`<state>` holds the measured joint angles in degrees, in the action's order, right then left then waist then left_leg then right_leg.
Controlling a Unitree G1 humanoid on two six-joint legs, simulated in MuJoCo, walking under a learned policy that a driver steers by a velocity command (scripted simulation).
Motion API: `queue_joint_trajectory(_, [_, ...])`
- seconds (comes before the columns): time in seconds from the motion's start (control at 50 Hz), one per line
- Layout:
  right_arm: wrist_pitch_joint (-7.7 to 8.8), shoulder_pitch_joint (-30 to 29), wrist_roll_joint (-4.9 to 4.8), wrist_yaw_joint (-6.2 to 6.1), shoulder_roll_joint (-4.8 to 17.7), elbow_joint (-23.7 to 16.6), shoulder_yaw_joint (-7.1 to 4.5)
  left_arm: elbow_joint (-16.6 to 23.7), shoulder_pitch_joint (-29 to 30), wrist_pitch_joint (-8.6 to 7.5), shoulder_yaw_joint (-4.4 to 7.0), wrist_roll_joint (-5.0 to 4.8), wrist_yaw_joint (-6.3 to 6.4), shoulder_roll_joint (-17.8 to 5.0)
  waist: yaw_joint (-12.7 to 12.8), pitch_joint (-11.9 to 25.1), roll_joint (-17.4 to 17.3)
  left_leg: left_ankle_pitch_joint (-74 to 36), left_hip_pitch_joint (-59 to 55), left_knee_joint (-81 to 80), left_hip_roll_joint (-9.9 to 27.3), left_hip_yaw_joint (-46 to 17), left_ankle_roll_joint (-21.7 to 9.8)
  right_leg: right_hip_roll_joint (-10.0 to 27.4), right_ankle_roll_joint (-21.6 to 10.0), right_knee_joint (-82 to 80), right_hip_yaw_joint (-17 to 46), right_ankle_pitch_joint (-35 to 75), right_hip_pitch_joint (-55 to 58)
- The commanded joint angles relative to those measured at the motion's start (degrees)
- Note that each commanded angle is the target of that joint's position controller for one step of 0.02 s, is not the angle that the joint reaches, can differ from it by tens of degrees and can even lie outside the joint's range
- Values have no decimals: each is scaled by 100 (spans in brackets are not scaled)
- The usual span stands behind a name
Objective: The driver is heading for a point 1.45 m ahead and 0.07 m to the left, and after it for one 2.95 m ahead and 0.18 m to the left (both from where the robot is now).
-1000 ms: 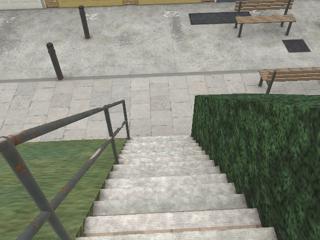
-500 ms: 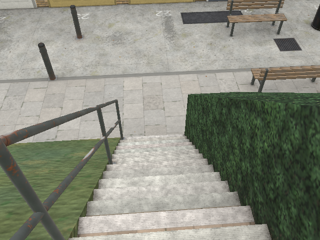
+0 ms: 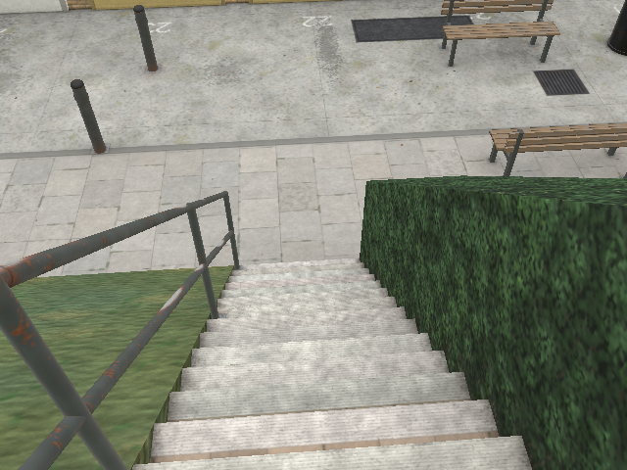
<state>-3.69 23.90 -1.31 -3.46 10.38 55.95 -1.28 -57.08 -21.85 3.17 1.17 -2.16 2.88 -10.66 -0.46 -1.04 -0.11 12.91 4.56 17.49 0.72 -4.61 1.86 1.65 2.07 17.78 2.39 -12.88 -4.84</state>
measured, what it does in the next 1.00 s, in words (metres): goes down: left foot 0.21 m lower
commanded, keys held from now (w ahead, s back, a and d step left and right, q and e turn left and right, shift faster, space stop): no key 0.14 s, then w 0.86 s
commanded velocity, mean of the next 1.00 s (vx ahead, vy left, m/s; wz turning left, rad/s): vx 0.31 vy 0.00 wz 0.00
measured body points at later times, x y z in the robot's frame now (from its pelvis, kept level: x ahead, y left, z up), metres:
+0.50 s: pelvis +0.04 +0.00 -0.04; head +0.05 -0.01 +0.41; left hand +0.06 +0.24 -0.19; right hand +0.01 -0.24 -0.19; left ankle -0.04 +0.14 -0.75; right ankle -0.04 -0.14 -0.74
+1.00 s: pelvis +0.17 +0.06 -0.24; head +0.17 +0.08 +0.21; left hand +0.18 +0.32 -0.40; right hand +0.09 -0.20 -0.37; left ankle +0.17 +0.14 -0.96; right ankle +0.08 -0.14 -0.66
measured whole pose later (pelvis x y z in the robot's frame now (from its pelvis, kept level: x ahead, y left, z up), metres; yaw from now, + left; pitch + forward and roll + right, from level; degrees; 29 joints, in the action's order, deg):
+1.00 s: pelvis +0.17 +0.06 -0.24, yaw +0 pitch +1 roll -3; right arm 2.2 30.4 0.4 1.9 13.6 56.2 -3.5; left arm -57.3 -22.6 -2.2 3.1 -3.4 2.8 -12.0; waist -4.7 1.3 -1.1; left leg 26.5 20.4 42.7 0.8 1.3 -2.8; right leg -5.1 -2.8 118.5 11.6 -43.9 -38.1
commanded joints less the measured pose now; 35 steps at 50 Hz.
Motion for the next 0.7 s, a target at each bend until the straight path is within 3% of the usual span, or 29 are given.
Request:
queue_joint_trajectory(0.02, [16, 638, 3, -20, 490, -51, -102, 62, -524, -24, 101, -7, 17, -520, -3, -348, -12, -1311, 163, -234, 149, -104, -133, 127, -168, -193, 74, 1382, -121])
queue_joint_trajectory(0.14, [30, 700, 1, -21, 479, -14, -111, 36, -568, -15, 108, -4, 27, -516, 12, -395, -18, -1262, 210, -246, 143, -95, -119, 123, -167, -200, 69, 1367, -120])
queue_joint_trajectory(0.2, [47, 544, -27, -27, 439, -39, -90, 90, -439, 3, 91, -31, 47, -463, 23, -400, -75, -165, 335, -170, -29, -1, -161, -32, -210, -155, -39, 152, -284])
queue_joint_trajectory(0.28, [149, 320, -73, -42, 420, -233, -111, 310, -240, -61, 138, -64, 78, -554, 31, -856, 113, 1693, 1056, 356, -284, 182, -434, -187, -481, 131, -63, -1923, -926])
queue_joint_trajectory(0.32, [256, 409, -104, -30, 410, -238, -118, 414, -188, -173, 110, -75, 54, -498, -7, -852, 218, 1536, 1130, 747, -259, 153, -495, -188, -607, 413, -49, -1751, -1196])
queue_joint_trajectory(0.38, [376, 633, -93, -17, 470, -221, -157, 577, -128, -369, 52, -92, 16, -395, -70, -389, -81, 114, 852, 1415, -201, 78, -576, -261, -633, 1358, -229, -294, -1267])
queue_joint_trajectory(0.4, [413, 726, -81, 10, 465, -165, -151, 547, -225, -411, 44, -109, 18, -362, -48, -245, -350, -253, 878, 1664, -175, 20, -651, -285, -570, 1826, -282, -97, -1271])
queue_joint_trajectory(0.46, [506, 872, -104, 67, 556, -160, -168, 660, -238, -517, 25, -138, 32, -388, -63, -179, -534, -838, 917, 2066, 55, -501, -968, -368, -566, 2804, -296, 127, -1795])
queue_joint_trajectory(0.5, [508, 863, -94, 103, 763, -231, -226, 814, -41, -593, -2, -141, 5, -359, -108, -97, -462, -1134, 807, 2245, 287, -949, -1158, -348, -621, 3192, -230, 269, -2222])
queue_joint_trajectory(0.52, [491, 792, -56, 99, 772, -277, -224, 844, -14, -634, -13, -116, -21, -347, -97, -94, -415, -1223, 875, 2421, 302, -946, -1166, -315, -647, 3266, -217, 399, -2284])
queue_joint_trajectory(0.54, [469, 697, -77, 86, 720, -352, -200, 791, -113, -693, 12, -83, -60, -391, -42, -3, -308, -1423, 1051, 2633, 197, -782, -1114, -310, -664, 3245, -197, 717, -2056])
queue_joint_trajectory(0.56, [434, 511, -66, 67, 607, -407, -162, 649, -415, -701, 52, -55, -95, -454, 103, 110, -66, -1520, 1395, 3081, -10, -436, -979, -290, -715, 3148, -132, 1044, -1595])
queue_joint_trajectory(0.58, [427, 147, -58, 58, 439, -551, -100, 451, -953, -671, 123, -25, -139, -593, 366, 241, 397, -1227, 2260, 3875, -272, -69, -801, -134, -934, 2986, 274, 1561, -781])
queue_joint_trajectory(0.6, [499, -314, -24, 39, 353, -755, -51, 243, -1665, -604, 206, 51, -181, -843, 717, 313, 1109, -378, 3501, 4970, -438, 186, -634, 392, -1334, 2562, 1138, 2174, 71])
queue_joint_trajectory(0.62, [601, -490, 31, 50, 308, -832, -35, 82, -1982, -517, 215, 32, -226, -923, 775, -4, 1855, 2877, 4746, 5540, -580, 191, -570, 1195, -1884, 1964, 2292, 3217, 507])
queue_joint_trajectory(0.64, [733, -1022, -60, 69, 272, -1153, 6, 160, -1919, -515, 226, 11, -248, -1017, 830, -524, 1535, 3749, 5709, 5441, -397, -82, -501, 1691, -2177, 1669, 3206, 2803, 500])
queue_joint_trajectory(0.66, [790, -1122, -197, 92, 474, -1055, -80, 191, -1843, -531, 256, 139, -213, -932, 834, -568, 659, 2363, 5982, 5281, 158, -474, -513, 1720, -2030, 1755, 3262, 1250, 483])
queue_joint_trajectory(0.68, [748, -827, -243, 98, 479, -1002, -103, 211, -1406, -515, 248, 180, -161, -908, 486, -613, 573, 1520, 5531, 5072, 311, -247, -512, 1716, -1808, 1839, 3150, 1200, -155])
queue_joint_trajectory(0.7, [670, -397, -133, 99, 549, -821, -169, 284, -991, -484, 243, 177, -122, -873, 213, -523, 626, 945, 4802, 5049, 296, 52, -502, 1592, -1631, 1989, 2706, 1321, -815])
